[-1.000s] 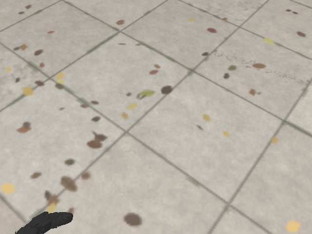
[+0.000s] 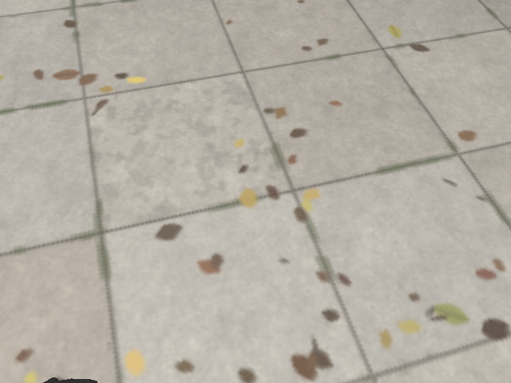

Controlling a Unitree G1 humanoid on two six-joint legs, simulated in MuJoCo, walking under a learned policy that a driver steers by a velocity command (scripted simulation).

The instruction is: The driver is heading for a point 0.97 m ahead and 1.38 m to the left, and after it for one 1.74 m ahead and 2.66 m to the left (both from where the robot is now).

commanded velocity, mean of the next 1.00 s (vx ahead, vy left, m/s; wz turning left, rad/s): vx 0.02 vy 0.00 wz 0.59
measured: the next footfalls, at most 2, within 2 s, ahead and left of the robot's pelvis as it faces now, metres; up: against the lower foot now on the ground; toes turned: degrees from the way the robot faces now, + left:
right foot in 0.10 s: +0.13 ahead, -0.14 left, +0.00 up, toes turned +10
left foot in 0.50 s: +0.04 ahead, +0.12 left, +0.00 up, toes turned +20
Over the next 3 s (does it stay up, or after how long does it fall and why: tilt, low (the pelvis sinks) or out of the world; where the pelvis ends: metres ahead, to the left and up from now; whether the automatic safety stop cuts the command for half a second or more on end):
stays up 0.18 0.23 -0.01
